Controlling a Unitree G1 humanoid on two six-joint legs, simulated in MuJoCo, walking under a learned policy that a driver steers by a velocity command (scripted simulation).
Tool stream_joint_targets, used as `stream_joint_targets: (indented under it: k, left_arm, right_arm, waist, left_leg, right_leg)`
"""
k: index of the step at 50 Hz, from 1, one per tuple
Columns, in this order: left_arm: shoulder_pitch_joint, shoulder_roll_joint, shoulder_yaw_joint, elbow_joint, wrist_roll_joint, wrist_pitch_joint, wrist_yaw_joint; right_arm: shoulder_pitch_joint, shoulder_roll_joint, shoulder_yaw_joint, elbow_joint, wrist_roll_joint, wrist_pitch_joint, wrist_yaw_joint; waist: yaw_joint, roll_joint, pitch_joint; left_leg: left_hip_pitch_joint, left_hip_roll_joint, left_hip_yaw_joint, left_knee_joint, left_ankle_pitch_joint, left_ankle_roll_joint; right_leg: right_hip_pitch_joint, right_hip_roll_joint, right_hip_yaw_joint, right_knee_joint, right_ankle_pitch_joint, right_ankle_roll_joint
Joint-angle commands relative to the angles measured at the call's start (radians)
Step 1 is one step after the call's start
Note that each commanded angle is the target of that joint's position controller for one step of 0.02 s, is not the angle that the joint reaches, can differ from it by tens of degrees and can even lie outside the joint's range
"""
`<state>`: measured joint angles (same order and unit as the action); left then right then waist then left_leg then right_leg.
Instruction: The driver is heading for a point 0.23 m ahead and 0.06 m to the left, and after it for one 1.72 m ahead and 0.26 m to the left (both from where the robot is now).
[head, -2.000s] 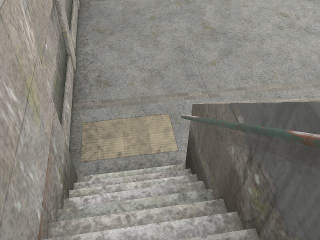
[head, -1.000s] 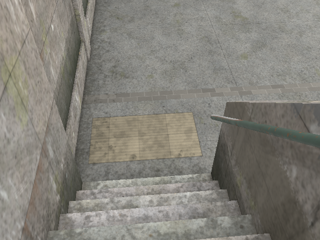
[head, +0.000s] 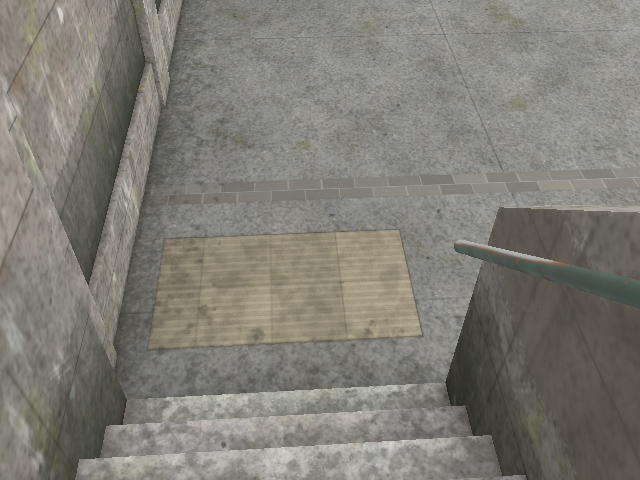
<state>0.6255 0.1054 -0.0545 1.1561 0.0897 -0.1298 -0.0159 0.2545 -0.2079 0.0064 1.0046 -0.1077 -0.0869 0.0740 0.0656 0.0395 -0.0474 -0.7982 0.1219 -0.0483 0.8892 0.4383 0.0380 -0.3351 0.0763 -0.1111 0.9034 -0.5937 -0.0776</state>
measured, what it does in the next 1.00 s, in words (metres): goes down, turning left: left foot 0.21 m lower, then right foot 0.21 m lower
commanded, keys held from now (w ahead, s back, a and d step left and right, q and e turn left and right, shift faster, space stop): w+q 0.30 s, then q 0.28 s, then no key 0.42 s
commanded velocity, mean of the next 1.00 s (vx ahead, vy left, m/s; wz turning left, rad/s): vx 0.26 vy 0.00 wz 0.33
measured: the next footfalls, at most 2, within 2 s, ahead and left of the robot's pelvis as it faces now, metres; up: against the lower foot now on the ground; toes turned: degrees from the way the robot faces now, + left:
left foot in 0.18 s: +0.18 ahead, +0.14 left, -0.21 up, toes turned +9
right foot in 0.58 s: +0.42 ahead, +0.01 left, -0.42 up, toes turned +14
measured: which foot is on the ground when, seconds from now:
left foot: up 0.00-0.16, down 0.18-0.60, up 0.62-0.92, down 0.94-1.00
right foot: down 0.00-0.20, up 0.22-0.56, down 0.58-1.00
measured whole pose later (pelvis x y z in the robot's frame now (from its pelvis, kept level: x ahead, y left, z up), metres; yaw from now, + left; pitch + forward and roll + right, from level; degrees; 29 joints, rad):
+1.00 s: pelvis +0.37 +0.05 -0.40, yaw +22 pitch +2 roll -2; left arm 0.33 0.24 -0.02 1.00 0.00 -0.09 -0.12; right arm 0.33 -0.21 -0.02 0.96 -0.01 -0.06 0.09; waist -0.01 0.01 -0.02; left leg -0.47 0.09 -0.02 0.80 -0.37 -0.07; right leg -0.35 0.05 -0.19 0.74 -0.43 -0.10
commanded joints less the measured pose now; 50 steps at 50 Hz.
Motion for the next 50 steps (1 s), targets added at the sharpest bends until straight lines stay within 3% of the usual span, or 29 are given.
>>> stream_joint_targets:
  k: [1,4,6,8,9,10,11,12,13,14,15,16,17,18,21,24,26,27,29,30,31,32,34,36,37,38,42,47,50]
  left_arm:
    - [-0.033,0.11,0.001,-0.048,0.006,-0.008,-0.004]
    - [0.092,0.09,0.004,-0.02,-0.031,-0.002,0.023]
    - [0.08,0.162,0.019,-0.012,0.02,0.022,0.006]
    - [0.027,0.189,0.05,-0.038,-0.032,0.064,0.003]
    - [-0.053,0.244,0.058,-0.029,0.064,0.078,-0.05]
    - [-0.038,0.172,0.058,-0.005,0.013,0.065,-0.091]
    - [0.032,0.134,0.076,-0.051,-0.021,0.059,-0.116]
    - [-0.121,0.137,0.079,-0.135,-0.052,0.043,-0.118]
    - [-0.294,0.119,0.069,-0.236,-0.065,0.021,-0.103]
    - [-0.312,0.132,0.077,-0.238,-0.067,0.022,-0.066]
    - [-0.245,0.058,0.048,-0.198,-0.019,0.024,-0.029]
    - [-0.206,0.079,0.05,-0.185,-0.004,0.039,-0.021]
    - [-0.258,0.082,0.056,-0.16,0.007,0.034,-0.028]
    - [-0.284,0.038,0.042,-0.163,0.009,0.038,-0.053]
    - [-0.306,0.107,0.037,-0.203,0.012,0.029,-0.051]
    - [-0.272,0.159,0.058,-0.271,-0.015,0.028,-0.015]
    - [-0.362,0.174,0.063,-0.313,-0.004,0.048,-0.02]
    - [-0.377,0.173,0.063,-0.335,-0.001,0.046,-0.034]
    - [-0.148,0.253,0.109,-0.248,-0.032,0.042,-0.015]
    - [0.14,0.303,0.144,-0.18,-0.02,0.027,0.001]
    - [0.047,0.438,0.178,-0.241,-0.026,0.04,-0.023]
    - [0.04,0.448,0.188,-0.264,0.047,0.052,-0.035]
    - [-0.231,0.351,0.15,-0.335,0.051,0.071,-0.057]
    - [-0.222,0.21,0.079,-0.262,-0.008,0.054,-0.071]
    - [-0.176,0.16,0.069,-0.216,-0.027,0.03,-0.048]
    - [-0.137,0.161,0.058,-0.176,-0.025,0.01,-0.034]
    - [-0.356,0.257,0.033,-0.221,-0.029,0.004,-0.034]
    - [-0.315,0.345,0.064,-0.206,-0.092,0.017,-0.115]
    - [-0.21,0.325,0.093,-0.201,-0.112,0.052,-0.108]
  right_arm:
    - [0.095,-0.055,0.002,0.004,-0.011,0.01,-0.007]
    - [-0.106,-0.079,-0.001,-0.062,-0.004,0.006,0.0]
    - [-0.056,-0.05,-0.003,-0.054,-0.016,0.006,0.003]
    - [-0.103,-0.074,-0.019,-0.031,0.045,0.008,-0.009]
    - [0.339,-0.088,-0.041,0.11,0.038,-0.013,-0.008]
    - [0.663,-0.229,-0.112,0.206,0.026,-0.019,-0.019]
    - [0.605,-0.348,-0.141,0.198,0.01,-0.013,-0.023]
    - [0.616,-0.368,-0.156,0.197,-0.011,-0.02,-0.018]
    - [0.528,-0.25,-0.135,0.17,-0.02,-0.007,-0.016]
    - [0.474,-0.12,-0.083,0.188,0.008,0.004,0.007]
    - [0.378,0.049,-0.027,0.154,-0.004,0.004,-0.002]
    - [0.388,0.05,-0.02,0.158,-0.004,0.001,-0.007]
    - [0.236,0.088,0.001,0.106,0.041,-0.016,-0.021]
    - [0.174,0.022,0.0,0.072,0.035,-0.034,-0.019]
    - [0.209,0.029,0.026,0.033,0.035,-0.077,-0.085]
    - [0.164,-0.082,0.007,-0.063,0.028,-0.069,-0.102]
    - [0.353,-0.041,0.014,-0.049,0.074,-0.054,-0.101]
    - [0.388,-0.089,0.005,-0.04,0.064,-0.033,-0.086]
    - [0.354,-0.067,0.015,-0.068,0.09,0.02,-0.036]
    - [0.339,-0.032,0.024,-0.104,0.077,0.033,0.02]
    - [0.541,0.07,0.02,-0.127,0.109,0.011,0.031]
    - [0.455,-0.062,-0.009,-0.192,0.134,0.022,0.032]
    - [0.196,-0.052,0.002,-0.287,0.091,0.053,0.01]
    - [0.402,-0.004,0.008,-0.177,0.117,0.045,0.029]
    - [0.489,0.006,0.006,-0.12,0.093,0.04,0.042]
    - [0.449,0.024,0.007,-0.112,0.082,0.034,0.054]
    - [0.24,-0.02,-0.012,-0.131,0.091,0.043,0.082]
    - [0.194,-0.116,-0.059,-0.084,0.107,0.013,0.021]
    - [0.067,-0.123,-0.049,-0.057,0.083,0.02,0.002]
  waist:
    - [-0.081,-0.088,0.137]
    - [0.033,-0.046,0.171]
    - [-0.018,-0.16,0.143]
    - [0.018,-0.033,0.185]
    - [-0.168,-0.068,0.084]
    - [-0.318,0.206,0.033]
    - [-0.186,0.255,-0.122]
    - [-0.214,0.12,-0.11]
    - [-0.239,-0.006,-0.026]
    - [-0.167,0.014,0.124]
    - [-0.101,-0.108,0.169]
    - [-0.067,-0.046,0.226]
    - [-0.055,-0.1,0.218]
    - [-0.035,0.037,0.176]
    - [-0.069,-0.053,0.077]
    - [-0.026,-0.029,0.112]
    - [-0.115,-0.029,0.171]
    - [-0.126,0.013,0.138]
    - [-0.036,-0.083,0.09]
    - [0.029,-0.152,-0.123]
    - [-0.075,-0.4,-0.392]
    - [-0.006,-0.178,-0.347]
    - [-0.019,0.014,-0.072]
    - [-0.21,-0.055,0.131]
    - [-0.206,-0.079,0.17]
    - [-0.19,-0.135,0.176]
    - [-0.164,-0.104,0.052]
    - [-0.144,-0.124,0.019]
    - [-0.023,-0.004,0.027]
  left_leg:
    - [0.293,-0.032,0.016,-0.011,0.027,-0.046]
    - [0.044,-0.007,0.002,-0.344,-0.181,-0.061]
    - [0.346,-0.043,0.046,-0.162,-0.242,-0.028]
    - [0.468,-0.017,0.08,-0.715,-0.333,0.017]
    - [1.011,-0.084,0.148,-0.368,-0.096,0.028]
    - [1.2,-0.026,0.047,-0.661,0.017,0.159]
    - [1.412,0.137,-0.073,-0.246,0.523,0.282]
    - [1.426,0.175,-0.173,-0.243,0.493,0.314]
    - [1.296,0.215,-0.256,-0.32,-0.009,0.322]
    - [0.993,0.233,-0.386,-0.42,-0.499,0.324]
    - [0.781,0.184,-0.292,-0.391,-0.516,0.259]
    - [0.59,0.149,-0.266,-0.402,-0.467,0.274]
    - [0.251,0.055,-0.119,-0.397,-0.395,0.255]
    - [0.016,-0.048,-0.026,-0.355,-0.368,0.23]
    - [-0.1,-0.164,-0.021,-0.144,-0.64,0.128]
    - [-0.168,-0.148,-0.168,0.005,-0.809,0.133]
    - [0.275,-0.108,-0.363,0.141,-0.708,0.147]
    - [0.316,-0.108,-0.404,0.191,-0.54,0.167]
    - [0.278,-0.177,-0.417,0.497,-0.613,0.105]
    - [-0.009,-0.208,-0.27,0.804,-0.681,0.025]
    - [-0.359,-0.304,-0.069,1.397,-1.421,-0.05]
    - [-0.5,-0.285,-0.051,1.537,-1.408,-0.083]
    - [-0.619,-0.15,-0.137,1.22,-1.1,-0.097]
    - [-0.156,-0.103,-0.047,1.07,-0.883,-0.113]
    - [-0.091,-0.082,-0.029,0.919,-0.661,-0.11]
    - [-0.073,-0.085,0.021,0.907,-0.589,-0.113]
    - [0.185,-0.023,0.035,0.445,-0.229,-0.147]
    - [0.366,-0.018,0.024,-0.105,-0.535,-0.178]
    - [0.437,-0.018,0.021,-0.267,-0.706,-0.109]
  right_leg:
    - [-0.355,-0.259,0.278,-0.12,0.247,-0.178]
    - [0.027,-0.296,0.377,0.04,0.306,-0.171]
    - [-0.112,-0.339,0.409,0.073,0.48,-0.161]
    - [-0.005,-0.289,0.301,0.191,0.398,-0.122]
    - [-0.328,-0.294,0.264,0.433,0.582,-0.089]
    - [-0.449,-0.125,0.173,0.9,0.293,-0.005]
    - [-0.683,-0.037,0.05,1.27,-0.244,0.028]
    - [-0.87,-0.04,0.044,1.266,-0.226,0.037]
    - [-1.031,-0.096,0.096,1.042,-0.137,0.015]
    - [-1.033,-0.149,0.165,0.975,-0.046,-0.01]
    - [-0.963,-0.242,0.256,0.628,0.321,-0.026]
    - [-0.848,-0.24,0.213,0.534,0.391,-0.03]
    - [-0.516,-0.246,0.172,0.215,0.726,-0.019]
    - [-0.234,-0.193,0.091,0.257,0.881,0.002]
    - [-0.009,-0.154,0.135,-0.108,1.304,0.05]
    - [0.201,-0.097,0.082,-0.221,1.108,0.1]
    - [-0.06,-0.129,0.166,-0.659,0.929,0.067]
    - [0.026,-0.087,0.074,-0.639,0.952,0.053]
    - [0.34,-0.23,0.177,-1.062,1.209,-0.033]
    - [0.876,-0.358,0.149,-0.687,1.578,-0.125]
    - [1.203,-0.601,0.192,-0.152,2.314,-0.414]
    - [1.085,-0.618,0.285,-0.141,2.429,-0.43]
    - [0.631,-0.6,0.396,-0.336,1.66,-0.349]
    - [-0.023,-0.447,0.166,-0.497,1.579,-0.18]
    - [-0.146,-0.308,0.074,-0.476,1.292,-0.112]
    - [-0.199,-0.218,0.042,-0.449,1.154,-0.034]
    - [-0.348,-0.233,0.08,-0.394,0.908,-0.007]
    - [-0.022,-0.323,0.291,-0.379,0.904,0.02]
    - [0.057,-0.248,0.3,-0.508,0.203,0.026]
